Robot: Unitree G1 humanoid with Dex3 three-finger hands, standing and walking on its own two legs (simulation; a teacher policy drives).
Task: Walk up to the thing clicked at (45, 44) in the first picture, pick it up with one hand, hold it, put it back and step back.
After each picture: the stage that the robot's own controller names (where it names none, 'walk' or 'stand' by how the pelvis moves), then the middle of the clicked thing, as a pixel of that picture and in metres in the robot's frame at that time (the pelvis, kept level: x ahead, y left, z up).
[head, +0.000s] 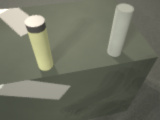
stand; (41, 46) +0.52 +0.18 +0.02
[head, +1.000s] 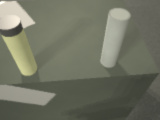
walk; (20, 49) +0.45 +0.26 +0.05
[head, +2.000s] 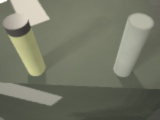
stand; (28, 49) +0.43 +0.21 +0.06
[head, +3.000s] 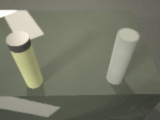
stand; (27, 63) +0.42 +0.22 +0.02
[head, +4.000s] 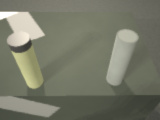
stand; (28, 63) +0.43 +0.22 +0.02
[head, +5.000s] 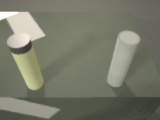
stand; (28, 64) +0.42 +0.21 +0.02
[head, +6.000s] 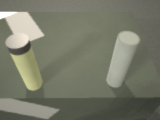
stand; (27, 65) +0.42 +0.22 +0.02
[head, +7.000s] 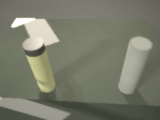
rise first; (41, 67) +0.42 +0.20 +0.03
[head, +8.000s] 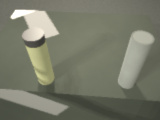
go down; (40, 59) +0.44 +0.19 +0.03
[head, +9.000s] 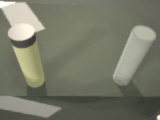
go down; (29, 60) +0.42 +0.18 +0.05
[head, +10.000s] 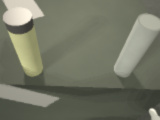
close in; (27, 47) +0.43 +0.18 +0.07
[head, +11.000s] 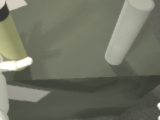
close; (6, 39) +0.44 +0.20 +0.10
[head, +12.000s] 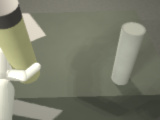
lift; (17, 48) +0.34 +0.17 +0.21
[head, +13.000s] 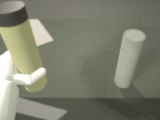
lift; (24, 52) +0.33 +0.17 +0.21
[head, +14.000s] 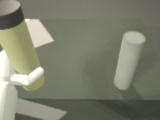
hold; (21, 52) +0.32 +0.17 +0.21
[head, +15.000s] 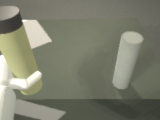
hold; (19, 56) +0.32 +0.18 +0.20
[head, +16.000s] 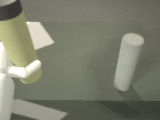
crouch; (18, 45) +0.33 +0.17 +0.23
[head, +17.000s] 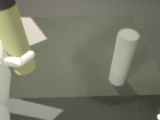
crouch; (13, 37) +0.40 +0.19 +0.20
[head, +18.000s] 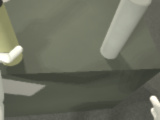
lower; (0, 32) +0.46 +0.20 +0.10
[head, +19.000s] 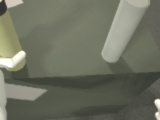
lower; (3, 37) +0.44 +0.20 +0.10
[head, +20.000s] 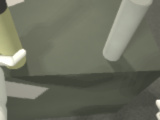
lower; (4, 35) +0.45 +0.20 +0.11
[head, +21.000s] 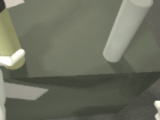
lower; (2, 35) +0.45 +0.20 +0.10
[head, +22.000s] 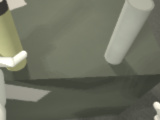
loosen; (5, 37) +0.45 +0.20 +0.10
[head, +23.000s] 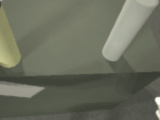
rise; out of the picture +0.44 +0.20 +0.10
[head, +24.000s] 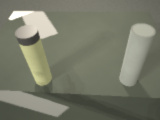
sink last; (36, 58) +0.43 +0.20 +0.07
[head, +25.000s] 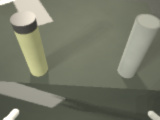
stand; (32, 48) +0.44 +0.20 +0.08
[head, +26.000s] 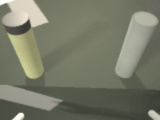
stand; (27, 49) +0.43 +0.20 +0.09
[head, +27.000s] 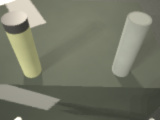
stand; (25, 48) +0.44 +0.20 +0.09
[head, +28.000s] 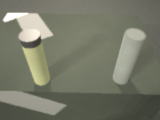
stand; (36, 60) +0.45 +0.19 +0.03
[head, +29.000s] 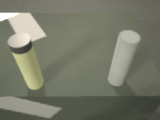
stand; (28, 64) +0.43 +0.21 +0.02
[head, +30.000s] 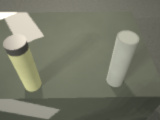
stand; (25, 66) +0.41 +0.22 +0.02
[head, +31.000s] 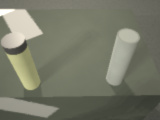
walk; (24, 64) +0.41 +0.23 +0.02
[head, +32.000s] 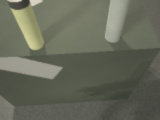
walk; (28, 23) +0.57 +0.23 +0.04
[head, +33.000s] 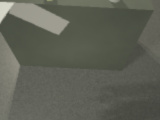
walk; out of the picture +0.87 +0.18 +0.05
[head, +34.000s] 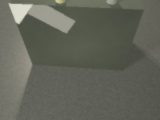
stand; out of the picture +1.07 +0.19 +0.04
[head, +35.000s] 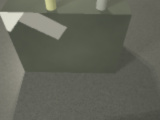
stand; out of the picture +1.06 +0.21 +0.02
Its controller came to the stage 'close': yes
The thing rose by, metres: 0.20
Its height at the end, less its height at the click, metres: +0.00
